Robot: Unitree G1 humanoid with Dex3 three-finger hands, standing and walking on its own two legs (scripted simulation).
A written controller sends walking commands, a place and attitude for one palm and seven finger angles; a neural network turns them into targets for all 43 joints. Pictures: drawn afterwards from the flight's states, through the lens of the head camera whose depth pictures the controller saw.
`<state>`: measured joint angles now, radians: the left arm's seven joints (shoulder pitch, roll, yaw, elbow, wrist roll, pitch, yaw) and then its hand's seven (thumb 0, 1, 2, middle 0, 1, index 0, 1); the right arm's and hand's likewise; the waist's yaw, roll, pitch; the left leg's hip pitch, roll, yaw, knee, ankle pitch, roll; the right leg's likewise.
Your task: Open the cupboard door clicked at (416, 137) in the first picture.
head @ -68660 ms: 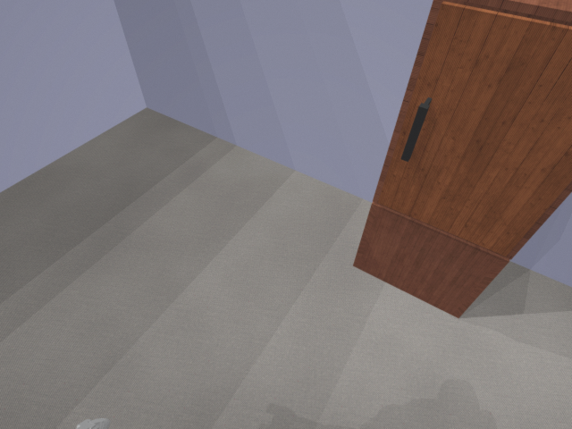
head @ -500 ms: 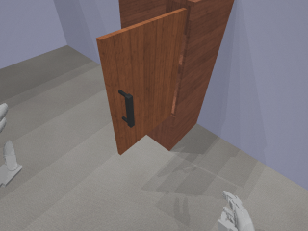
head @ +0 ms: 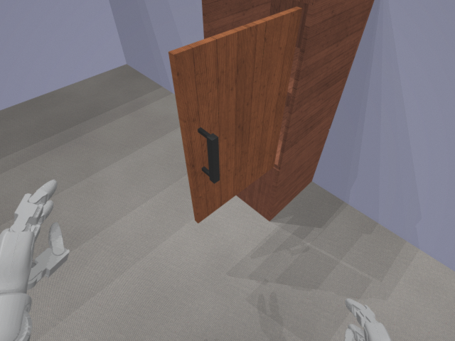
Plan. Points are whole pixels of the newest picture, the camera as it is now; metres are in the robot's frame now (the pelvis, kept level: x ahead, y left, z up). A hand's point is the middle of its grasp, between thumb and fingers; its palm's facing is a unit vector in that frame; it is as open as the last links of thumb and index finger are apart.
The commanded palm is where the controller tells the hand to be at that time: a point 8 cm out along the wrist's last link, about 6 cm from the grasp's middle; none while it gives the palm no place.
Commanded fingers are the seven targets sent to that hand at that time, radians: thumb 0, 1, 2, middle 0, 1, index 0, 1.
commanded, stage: let the arm hang, fingers relaxed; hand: left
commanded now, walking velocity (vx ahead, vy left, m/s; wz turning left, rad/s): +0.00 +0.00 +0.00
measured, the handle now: (208, 156) +0.56 +0.10 -0.03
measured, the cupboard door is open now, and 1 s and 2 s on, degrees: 88 88 88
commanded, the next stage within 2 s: look to check the result in 1.04 s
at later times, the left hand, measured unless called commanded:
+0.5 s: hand out of the picture -0.07 +0.18 -0.17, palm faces +0.03 -0.97 -0.23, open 7.3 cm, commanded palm none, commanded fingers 0.00 0.90 0.90 -0.20 -0.30 -0.20 -0.30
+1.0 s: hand out of the picture +0.06 +0.14 -0.17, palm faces +0.03 -0.98 -0.21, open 7.3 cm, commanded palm none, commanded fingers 0.00 0.90 0.90 -0.20 -0.30 -0.20 -0.30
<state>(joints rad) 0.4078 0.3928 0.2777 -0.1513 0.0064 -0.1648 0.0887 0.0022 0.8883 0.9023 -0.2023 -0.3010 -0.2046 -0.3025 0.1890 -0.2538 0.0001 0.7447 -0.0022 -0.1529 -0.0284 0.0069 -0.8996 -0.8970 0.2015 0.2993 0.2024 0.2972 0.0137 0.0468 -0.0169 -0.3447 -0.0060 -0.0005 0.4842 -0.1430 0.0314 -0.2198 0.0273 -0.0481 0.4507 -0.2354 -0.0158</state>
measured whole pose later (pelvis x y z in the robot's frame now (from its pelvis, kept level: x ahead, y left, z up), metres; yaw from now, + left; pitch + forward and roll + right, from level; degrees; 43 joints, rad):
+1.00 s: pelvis +0.03 -0.03 +0.00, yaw +0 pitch -2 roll +0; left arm 0.23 0.16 0.01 1.12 0.00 -0.01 0.04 0.00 0.92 0.90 -0.20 -0.30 -0.20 -0.30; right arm 0.25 -0.15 0.00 1.14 -0.02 0.01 -0.04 0.00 -0.91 -0.90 0.20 0.30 0.20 0.30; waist -0.01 0.01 0.04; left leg -0.22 0.00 -0.01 0.42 -0.17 -0.01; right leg -0.11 0.04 -0.05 0.42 -0.28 -0.06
